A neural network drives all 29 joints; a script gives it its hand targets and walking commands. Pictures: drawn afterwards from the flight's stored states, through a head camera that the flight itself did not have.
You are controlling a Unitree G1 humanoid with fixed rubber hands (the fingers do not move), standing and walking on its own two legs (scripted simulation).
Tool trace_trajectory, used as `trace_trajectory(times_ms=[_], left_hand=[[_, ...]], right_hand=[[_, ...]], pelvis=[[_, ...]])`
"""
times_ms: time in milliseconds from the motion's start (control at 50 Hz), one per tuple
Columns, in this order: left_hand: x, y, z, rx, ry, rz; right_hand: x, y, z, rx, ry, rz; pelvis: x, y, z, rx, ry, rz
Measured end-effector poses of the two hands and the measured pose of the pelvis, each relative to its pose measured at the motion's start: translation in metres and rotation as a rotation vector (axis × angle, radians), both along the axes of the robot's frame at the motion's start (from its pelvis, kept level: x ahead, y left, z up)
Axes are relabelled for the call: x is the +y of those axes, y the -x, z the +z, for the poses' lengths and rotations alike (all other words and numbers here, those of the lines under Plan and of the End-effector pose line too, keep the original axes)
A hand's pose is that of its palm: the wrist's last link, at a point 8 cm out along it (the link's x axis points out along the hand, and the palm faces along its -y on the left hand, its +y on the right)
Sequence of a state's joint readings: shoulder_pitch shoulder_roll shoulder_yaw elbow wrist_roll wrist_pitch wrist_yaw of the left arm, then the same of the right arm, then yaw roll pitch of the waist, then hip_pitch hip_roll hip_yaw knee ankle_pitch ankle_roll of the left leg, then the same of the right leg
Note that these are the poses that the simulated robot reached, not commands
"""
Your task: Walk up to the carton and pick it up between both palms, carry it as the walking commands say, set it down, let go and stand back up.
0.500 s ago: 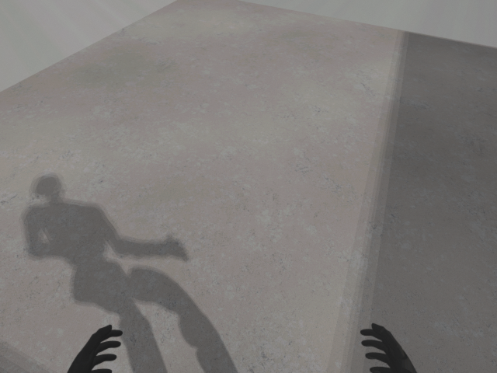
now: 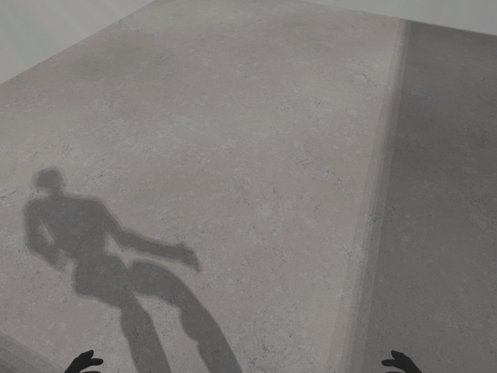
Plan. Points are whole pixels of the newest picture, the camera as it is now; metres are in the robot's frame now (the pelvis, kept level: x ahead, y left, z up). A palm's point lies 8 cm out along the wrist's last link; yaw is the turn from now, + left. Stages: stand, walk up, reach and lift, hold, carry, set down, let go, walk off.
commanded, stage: stand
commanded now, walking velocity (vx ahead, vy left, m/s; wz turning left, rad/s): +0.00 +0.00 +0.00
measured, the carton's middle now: out of the picture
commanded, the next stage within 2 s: none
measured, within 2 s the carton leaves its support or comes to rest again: neither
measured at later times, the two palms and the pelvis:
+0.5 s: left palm out of the picture +0.11 +0.28 -0.09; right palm out of the picture +0.10 -0.29 -0.09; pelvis +0.00 +0.00 +0.02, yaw +0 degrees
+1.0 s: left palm out of the picture +0.09 +0.29 -0.08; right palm out of the picture +0.08 -0.29 -0.09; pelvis +0.00 +0.00 +0.03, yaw -1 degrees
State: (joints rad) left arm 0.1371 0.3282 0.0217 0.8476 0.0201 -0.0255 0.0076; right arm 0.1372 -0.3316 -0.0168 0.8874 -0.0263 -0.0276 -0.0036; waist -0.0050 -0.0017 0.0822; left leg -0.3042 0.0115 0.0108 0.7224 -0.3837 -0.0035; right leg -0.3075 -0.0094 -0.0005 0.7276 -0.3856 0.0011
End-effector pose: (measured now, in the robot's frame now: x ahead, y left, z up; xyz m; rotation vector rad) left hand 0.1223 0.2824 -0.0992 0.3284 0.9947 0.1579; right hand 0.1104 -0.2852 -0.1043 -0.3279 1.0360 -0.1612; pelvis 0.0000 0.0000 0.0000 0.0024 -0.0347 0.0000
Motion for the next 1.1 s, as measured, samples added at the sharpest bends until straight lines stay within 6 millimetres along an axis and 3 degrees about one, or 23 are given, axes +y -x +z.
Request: trace_trajectory(times_ms=[280,560,1100], left_hand=[[0.001,0.006,0.008,0.048,-0.004,0.025],[0.002,0.012,0.015,0.09,0.0,0.033],[0.008,0.03,0.015,0.149,-0.003,0.048]], right_hand=[[-0.006,0.001,0.007,0.034,-0.001,-0.017],[-0.01,0.018,0.016,0.09,0.003,-0.052],[-0.01,0.034,0.018,0.133,0.0,-0.077]], pelvis=[[-0.002,-0.002,0.013,-0.015,0.0,-0.001],[-0.002,-0.003,0.026,-0.025,0.002,-0.005],[0.0,0.002,0.031,-0.024,0.002,-0.015]])
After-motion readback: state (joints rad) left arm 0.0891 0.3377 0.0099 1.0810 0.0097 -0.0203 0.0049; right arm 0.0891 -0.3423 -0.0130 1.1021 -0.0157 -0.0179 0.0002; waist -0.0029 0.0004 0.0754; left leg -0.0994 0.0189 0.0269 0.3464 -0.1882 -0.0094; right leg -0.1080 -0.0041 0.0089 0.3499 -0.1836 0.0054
